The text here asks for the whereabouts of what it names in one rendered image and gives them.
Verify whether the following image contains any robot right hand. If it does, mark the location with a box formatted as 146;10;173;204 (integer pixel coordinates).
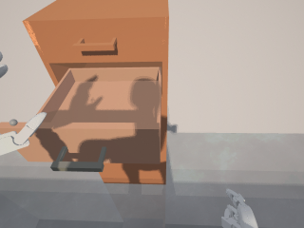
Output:
221;188;258;228

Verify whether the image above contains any drawer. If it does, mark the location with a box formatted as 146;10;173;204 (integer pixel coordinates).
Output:
0;66;162;164

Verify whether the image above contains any robot left hand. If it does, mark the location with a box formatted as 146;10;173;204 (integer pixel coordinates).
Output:
0;51;47;156

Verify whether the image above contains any cabinet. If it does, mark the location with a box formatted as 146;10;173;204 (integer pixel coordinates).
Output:
22;0;169;185

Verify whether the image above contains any handle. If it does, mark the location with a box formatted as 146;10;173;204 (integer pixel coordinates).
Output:
50;146;107;172
72;42;116;51

